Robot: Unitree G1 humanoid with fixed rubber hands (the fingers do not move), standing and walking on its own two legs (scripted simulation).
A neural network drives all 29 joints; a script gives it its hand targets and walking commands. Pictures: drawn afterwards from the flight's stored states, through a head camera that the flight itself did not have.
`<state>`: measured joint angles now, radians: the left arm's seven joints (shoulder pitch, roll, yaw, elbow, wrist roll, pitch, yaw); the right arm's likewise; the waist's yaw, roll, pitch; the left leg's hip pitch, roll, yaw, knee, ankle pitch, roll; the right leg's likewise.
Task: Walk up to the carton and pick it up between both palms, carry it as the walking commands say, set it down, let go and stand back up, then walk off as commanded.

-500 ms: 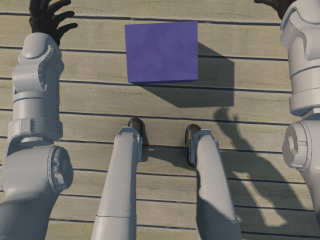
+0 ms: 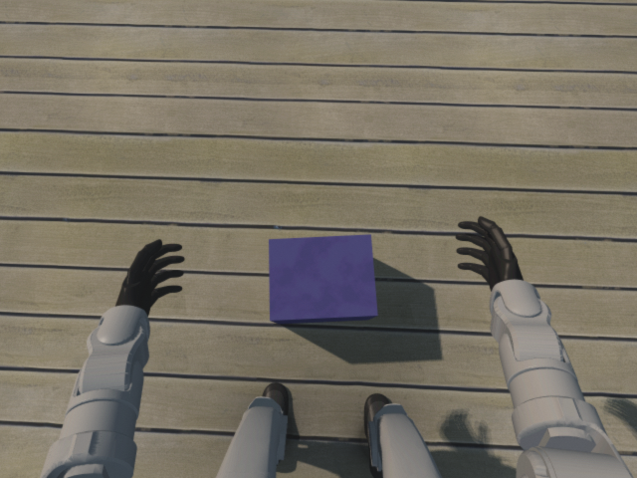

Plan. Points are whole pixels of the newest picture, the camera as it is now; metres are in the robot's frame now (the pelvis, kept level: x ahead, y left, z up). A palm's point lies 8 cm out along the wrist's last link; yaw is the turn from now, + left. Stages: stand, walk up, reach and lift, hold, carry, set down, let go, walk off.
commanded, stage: let go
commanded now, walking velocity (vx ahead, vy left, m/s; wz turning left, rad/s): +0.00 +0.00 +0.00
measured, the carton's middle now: (321, 282) +0.42 +0.02 -0.62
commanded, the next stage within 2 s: stand in 0.86 s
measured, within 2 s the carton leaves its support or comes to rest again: neither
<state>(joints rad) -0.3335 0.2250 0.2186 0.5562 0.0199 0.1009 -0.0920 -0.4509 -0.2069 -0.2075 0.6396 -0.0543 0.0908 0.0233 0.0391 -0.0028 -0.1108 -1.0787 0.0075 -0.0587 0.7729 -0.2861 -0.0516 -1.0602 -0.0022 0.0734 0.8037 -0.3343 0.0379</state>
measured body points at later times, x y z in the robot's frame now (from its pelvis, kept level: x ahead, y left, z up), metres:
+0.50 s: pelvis +0.03 -0.01 +0.05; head +0.06 -0.02 +0.50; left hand +0.20 +0.23 -0.02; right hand +0.23 -0.24 -0.03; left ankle +0.01 +0.15 -0.69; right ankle -0.01 -0.14 -0.69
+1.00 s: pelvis +0.02 +0.00 +0.05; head +0.03 +0.00 +0.50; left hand +0.16 +0.26 -0.04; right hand +0.19 -0.25 -0.04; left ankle +0.01 +0.15 -0.69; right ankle -0.01 -0.14 -0.69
